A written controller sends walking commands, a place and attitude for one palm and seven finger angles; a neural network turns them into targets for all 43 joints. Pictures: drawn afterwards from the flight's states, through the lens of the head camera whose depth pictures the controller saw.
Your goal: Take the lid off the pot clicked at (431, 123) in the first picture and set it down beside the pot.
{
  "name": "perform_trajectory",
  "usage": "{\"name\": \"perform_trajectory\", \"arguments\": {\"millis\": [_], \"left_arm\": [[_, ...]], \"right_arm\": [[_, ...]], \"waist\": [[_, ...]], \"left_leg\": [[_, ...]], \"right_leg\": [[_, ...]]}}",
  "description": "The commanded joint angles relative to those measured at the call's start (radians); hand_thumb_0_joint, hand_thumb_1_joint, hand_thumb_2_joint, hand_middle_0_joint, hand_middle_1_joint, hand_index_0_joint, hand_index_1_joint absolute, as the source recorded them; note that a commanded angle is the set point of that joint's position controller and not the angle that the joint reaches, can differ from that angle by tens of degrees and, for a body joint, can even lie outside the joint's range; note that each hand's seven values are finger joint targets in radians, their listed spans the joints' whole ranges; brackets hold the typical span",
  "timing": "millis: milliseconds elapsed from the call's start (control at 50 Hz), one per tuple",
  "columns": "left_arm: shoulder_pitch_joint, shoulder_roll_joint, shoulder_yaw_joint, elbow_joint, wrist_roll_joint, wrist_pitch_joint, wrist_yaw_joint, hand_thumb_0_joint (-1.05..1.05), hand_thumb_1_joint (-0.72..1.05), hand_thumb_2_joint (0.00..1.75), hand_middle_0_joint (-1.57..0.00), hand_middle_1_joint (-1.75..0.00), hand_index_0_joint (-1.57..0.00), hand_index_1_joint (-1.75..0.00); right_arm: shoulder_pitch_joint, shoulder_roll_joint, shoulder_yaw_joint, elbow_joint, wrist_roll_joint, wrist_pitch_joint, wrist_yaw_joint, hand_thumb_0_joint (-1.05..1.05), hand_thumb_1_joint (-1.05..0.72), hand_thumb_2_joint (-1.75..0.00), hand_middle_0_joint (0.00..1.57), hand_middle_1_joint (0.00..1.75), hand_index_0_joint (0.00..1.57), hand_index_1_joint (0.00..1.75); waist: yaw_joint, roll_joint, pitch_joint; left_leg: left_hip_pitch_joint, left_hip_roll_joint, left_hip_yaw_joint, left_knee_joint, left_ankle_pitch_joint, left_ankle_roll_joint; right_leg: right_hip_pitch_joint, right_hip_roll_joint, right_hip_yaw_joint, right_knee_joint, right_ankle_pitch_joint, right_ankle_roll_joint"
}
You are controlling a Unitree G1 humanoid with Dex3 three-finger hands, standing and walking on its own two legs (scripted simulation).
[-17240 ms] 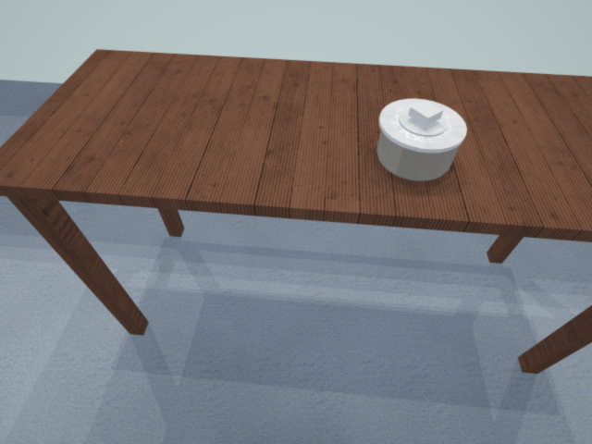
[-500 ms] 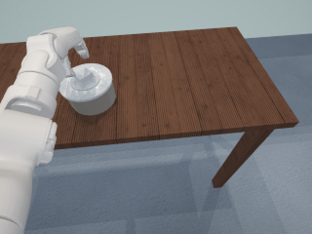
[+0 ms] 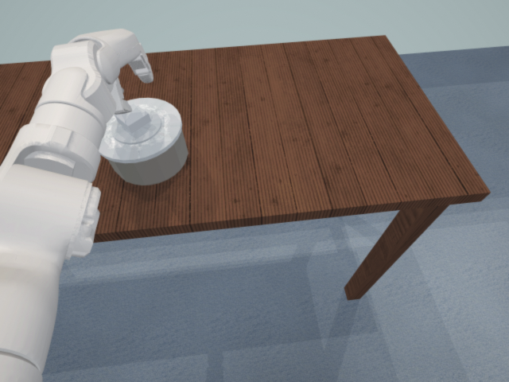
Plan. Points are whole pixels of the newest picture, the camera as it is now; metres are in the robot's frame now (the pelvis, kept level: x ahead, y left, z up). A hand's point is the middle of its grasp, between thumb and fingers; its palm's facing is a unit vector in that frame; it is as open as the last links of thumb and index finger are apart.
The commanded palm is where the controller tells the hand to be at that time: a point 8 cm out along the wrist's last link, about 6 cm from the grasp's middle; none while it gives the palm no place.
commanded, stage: move the open hand above the knob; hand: left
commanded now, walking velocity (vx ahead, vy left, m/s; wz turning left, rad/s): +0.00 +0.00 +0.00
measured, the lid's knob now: (133, 118) +0.55 +0.15 +0.10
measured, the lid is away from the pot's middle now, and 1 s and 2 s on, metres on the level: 0.00 0.00 0.00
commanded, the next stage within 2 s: lower the open fingers around the knob in 0.06 s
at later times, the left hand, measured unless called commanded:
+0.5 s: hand (111, 109) +0.51 +0.16 +0.16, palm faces -0.42 -0.09 -0.90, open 10.3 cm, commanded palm +0.53 +0.16 +0.21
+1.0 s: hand (126, 112) +0.53 +0.15 +0.13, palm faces -0.44 -0.09 -0.89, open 10.3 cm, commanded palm +0.55 +0.16 +0.18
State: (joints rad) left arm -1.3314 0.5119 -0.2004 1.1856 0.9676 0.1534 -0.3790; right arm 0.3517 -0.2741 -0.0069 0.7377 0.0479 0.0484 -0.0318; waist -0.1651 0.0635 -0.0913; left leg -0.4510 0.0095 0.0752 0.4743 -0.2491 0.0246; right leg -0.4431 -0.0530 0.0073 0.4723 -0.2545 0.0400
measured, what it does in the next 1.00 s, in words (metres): stands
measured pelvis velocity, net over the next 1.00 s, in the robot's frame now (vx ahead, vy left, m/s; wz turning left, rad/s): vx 0.00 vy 0.00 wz -0.02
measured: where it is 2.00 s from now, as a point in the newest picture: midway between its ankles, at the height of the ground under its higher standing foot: outside the picture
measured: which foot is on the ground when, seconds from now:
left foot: down 0.00-1.00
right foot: down 0.00-1.00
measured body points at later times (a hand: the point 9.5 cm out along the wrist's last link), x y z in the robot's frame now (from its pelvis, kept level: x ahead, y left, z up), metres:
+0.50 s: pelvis +0.00 +0.00 +0.00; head +0.06 -0.01 +0.44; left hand +0.52 +0.16 +0.21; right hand +0.00 -0.28 -0.13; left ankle -0.02 +0.11 -0.74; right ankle -0.03 -0.15 -0.74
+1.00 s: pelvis +0.00 +0.00 -0.01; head +0.08 -0.01 +0.44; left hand +0.55 +0.15 +0.18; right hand -0.06 -0.27 -0.13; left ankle -0.02 +0.11 -0.74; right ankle -0.03 -0.15 -0.74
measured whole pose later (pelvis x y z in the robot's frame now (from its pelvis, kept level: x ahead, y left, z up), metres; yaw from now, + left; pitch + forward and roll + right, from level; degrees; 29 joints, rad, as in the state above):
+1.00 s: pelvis +0.00 +0.00 -0.01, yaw -1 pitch +16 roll +0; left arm -1.36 0.54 -0.19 1.33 0.98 0.16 -0.37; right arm 0.41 -0.28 -0.01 0.78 0.05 0.07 -0.04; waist -0.21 0.05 -0.10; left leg -0.54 0.02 0.08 0.54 -0.28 0.03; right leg -0.53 -0.04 0.02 0.51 -0.26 0.04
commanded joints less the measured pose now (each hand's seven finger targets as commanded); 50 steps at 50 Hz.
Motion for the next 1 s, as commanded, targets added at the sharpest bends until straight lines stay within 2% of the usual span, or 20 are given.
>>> {"name": "perform_trajectory", "arguments": {"millis": [0,40,80,140,220,260,340,400,440,460,480,500,540,560,640,720,800,840,900,980], "left_arm": [[-0.520,0.257,0.055,-0.103,0.038,0.015,0.045,0.00,-0.35,1.48,-0.82,-0.08,-0.82,-0.08],[-0.524,0.194,0.012,-0.139,0.018,0.015,0.034,0.00,-0.35,1.48,-0.82,-0.08,-0.82,-0.08],[-0.536,0.200,0.015,-0.154,0.026,0.012,0.027,0.00,-0.35,1.48,-0.82,-0.08,-0.82,-0.08],[-0.576,0.267,0.062,-0.231,0.009,-0.014,0.024,0.00,-0.35,1.48,-0.82,-0.08,-0.82,-0.08],[-0.570,0.318,0.086,-0.123,0.024,0.047,-0.010,0.00,-0.35,1.48,-0.82,-0.08,-0.82,-0.08],[-0.541,0.277,0.059,-0.150,0.021,0.035,-0.015,0.00,-0.35,1.48,-0.82,-0.08,-0.82,-0.08],[-0.476,0.115,-0.061,-0.100,-0.011,0.031,-0.045,0.00,-0.35,1.48,-0.82,-0.08,-0.82,-0.08],[-0.535,0.180,-0.007,-0.140,-0.019,0.010,-0.043,0.00,-0.35,1.48,-0.82,-0.08,-0.82,-0.08],[-0.599,0.168,-0.029,-0.215,-0.033,-0.015,-0.029,0.00,-0.35,1.48,-0.82,-0.08,-0.82,-0.08],[-0.628,0.220,0.013,-0.241,-0.017,-0.024,-0.013,0.00,-0.35,1.48,-0.82,-0.08,-0.82,-0.08],[-0.579,0.177,-0.020,-0.144,0.006,-0.010,-0.007,0.00,-0.35,1.48,-0.82,-0.08,-0.82,-0.08],[-0.552,0.127,-0.046,-0.113,0.000,-0.002,-0.008,0.00,-0.35,1.48,-0.82,-0.08,-0.82,-0.08],[-0.472,0.136,-0.033,-0.015,-0.007,0.013,-0.006,0.00,-0.35,1.48,-0.82,-0.08,-0.82,-0.08],[-0.481,0.188,0.007,-0.014,-0.005,0.016,-0.001,0.00,-0.35,1.48,-0.82,-0.08,-0.82,-0.08],[-0.554,0.115,-0.054,-0.071,0.000,0.010,0.008,0.00,-0.35,1.48,-0.82,-0.08,-0.82,-0.08],[-0.544,0.161,-0.011,-0.025,0.016,0.013,0.013,0.00,-0.35,1.48,-0.82,-0.08,-0.82,-0.08],[-0.629,0.249,0.045,-0.117,0.009,-0.017,0.037,0.00,-0.35,1.48,-0.82,-0.08,-0.82,-0.08],[-0.535,0.194,0.010,-0.013,0.009,-0.008,0.036,0.00,-0.35,1.48,-0.82,-0.08,-0.82,-0.08],[-0.508,0.221,0.030,0.010,0.024,0.001,0.040,0.00,-0.35,1.48,-0.82,-0.08,-0.82,-0.08],[-0.519,0.254,0.047,-0.023,0.030,-0.006,0.040,0.00,-0.35,1.48,-0.82,-0.08,-0.82,-0.08]], "right_arm": [[0.114,-0.167,-0.054,-0.055,-0.003,-0.004,-0.017,0.00,-0.90,-0.90,0.20,0.30,0.20,0.30],[0.116,-0.168,-0.061,-0.059,-0.002,-0.002,-0.010,0.00,-0.90,-0.90,0.20,0.30,0.20,0.30],[0.111,-0.170,-0.061,-0.059,-0.007,0.004,-0.006,0.00,-0.90,-0.90,0.20,0.30,0.20,0.30],[0.122,-0.171,-0.065,-0.071,-0.007,0.004,-0.014,0.00,-0.90,-0.90,0.20,0.30,0.20,0.30],[0.133,-0.176,-0.064,-0.056,-0.003,-0.007,-0.013,0.00,-0.90,-0.90,0.20,0.30,0.20,0.30],[0.129,-0.174,-0.067,-0.062,-0.004,-0.005,-0.011,0.00,-0.90,-0.90,0.20,0.30,0.20,0.30],[0.122,-0.184,-0.070,-0.048,0.004,0.008,-0.010,0.00,-0.90,-0.90,0.20,0.30,0.20,0.30],[0.113,-0.184,-0.069,-0.049,-0.003,0.011,-0.013,0.00,-0.90,-0.90,0.20,0.30,0.20,0.30],[0.118,-0.176,-0.070,-0.051,0.000,0.001,-0.018,0.00,-0.90,-0.90,0.20,0.30,0.20,0.30],[0.133,-0.176,-0.072,-0.040,-0.003,-0.005,-0.017,0.00,-0.90,-0.90,0.20,0.30,0.20,0.30],[0.135,-0.170,-0.067,-0.031,-0.001,-0.004,-0.018,0.00,-0.90,-0.90,0.20,0.30,0.20,0.30],[0.140,-0.171,-0.067,-0.018,0.000,-0.003,-0.017,0.00,-0.90,-0.90,0.20,0.30,0.20,0.30],[0.145,-0.189,-0.064,-0.008,0.005,-0.002,-0.018,0.00,-0.90,-0.90,0.20,0.30,0.20,0.30],[0.137,-0.193,-0.060,-0.009,0.004,0.001,-0.018,0.00,-0.90,-0.90,0.20,0.30,0.20,0.30],[0.142,-0.184,-0.067,-0.012,0.003,-0.003,-0.016,0.00,-0.90,-0.90,0.20,0.30,0.20,0.30],[0.155,-0.187,-0.065,-0.003,-0.005,0.004,-0.014,0.00,-0.90,-0.90,0.20,0.30,0.20,0.30],[0.175,-0.180,-0.065,-0.015,-0.010,-0.003,-0.024,0.00,-0.90,-0.90,0.20,0.30,0.20,0.30],[0.190,-0.183,-0.065,-0.005,-0.004,-0.003,-0.029,0.00,-0.90,-0.90,0.20,0.30,0.20,0.30],[0.190,-0.187,-0.063,-0.003,-0.005,0.006,-0.021,0.00,-0.90,-0.90,0.20,0.30,0.20,0.30],[0.197,-0.186,-0.067,-0.013,-0.008,0.009,-0.022,0.00,-0.90,-0.90,0.20,0.30,0.20,0.30]], "waist": [[-0.013,-0.094,-0.410],[-0.011,-0.055,-0.408],[-0.014,-0.035,-0.413],[-0.008,-0.034,-0.462],[-0.003,-0.059,-0.447],[-0.004,-0.059,-0.446],[-0.029,-0.084,-0.325],[-0.033,-0.069,-0.358],[-0.033,0.010,-0.405],[-0.030,0.018,-0.439],[-0.036,0.029,-0.403],[-0.043,-0.008,-0.364],[-0.040,-0.050,-0.292],[-0.037,-0.101,-0.306],[-0.044,-0.008,-0.402],[-0.053,-0.042,-0.383],[-0.053,-0.024,-0.469],[-0.059,-0.038,-0.426],[-0.049,-0.057,-0.383],[-0.043,-0.022,-0.448]], "left_leg": [[0.302,-0.034,-0.044,0.017,0.434,0.048],[0.319,-0.031,-0.043,0.021,0.478,0.048],[0.341,-0.033,-0.047,0.025,0.469,0.047],[0.356,-0.032,-0.048,0.024,0.477,0.053],[0.323,-0.052,-0.042,0.018,0.416,0.059],[0.333,-0.047,-0.047,0.027,0.460,0.058],[0.309,-0.042,-0.035,0.022,0.389,0.057],[0.316,-0.049,-0.035,0.031,0.338,0.060],[0.355,-0.040,-0.045,0.038,0.374,0.057],[0.382,-0.034,-0.058,0.044,0.392,0.052],[0.368,-0.036,-0.059,0.047,0.390,0.050],[0.355,-0.033,-0.057,0.044,0.375,0.049],[0.289,-0.032,-0.045,0.034,0.331,0.047],[0.261,-0.033,-0.044,0.033,0.295,0.047],[0.336,-0.028,-0.057,0.058,0.405,0.044],[0.303,-0.032,-0.056,0.067,0.371,0.044],[0.308,-0.034,-0.055,0.070,0.381,0.052],[0.291,-0.029,-0.052,0.073,0.414,0.051],[0.256,-0.031,-0.047,0.071,0.386,0.047],[0.273,-0.038,-0.044,0.078,0.407,0.050]], "right_leg": [[0.086,0.088,-0.051,-0.022,0.410,-0.062],[0.076,0.084,-0.053,-0.024,0.430,-0.065],[0.055,0.089,-0.053,-0.027,0.402,-0.062],[0.104,0.084,-0.046,-0.029,0.435,-0.065],[0.129,0.088,-0.048,-0.030,0.450,-0.062],[0.121,0.088,-0.046,-0.030,0.466,-0.061],[0.037,0.091,-0.063,-0.046,0.391,-0.059],[0.034,0.091,-0.056,-0.035,0.365,-0.058],[0.016,0.085,-0.048,-0.028,0.366,-0.064],[0.018,0.089,-0.050,-0.021,0.364,-0.063],[-0.021,0.092,-0.051,-0.019,0.331,-0.066],[-0.038,0.095,-0.065,-0.022,0.320,-0.064],[-0.045,0.095,-0.070,-0.024,0.305,-0.065],[-0.015,0.096,-0.068,-0.015,0.306,-0.060],[-0.047,0.092,-0.062,0.000,0.343,-0.065],[-0.054,0.101,-0.064,0.006,0.323,-0.060],[0.003,0.096,-0.047,0.012,0.373,-0.058],[-0.031,0.098,-0.055,0.011,0.371,-0.060],[-0.028,0.105,-0.061,0.011,0.359,-0.058],[0.003,0.105,-0.051,0.012,0.389,-0.059]]}}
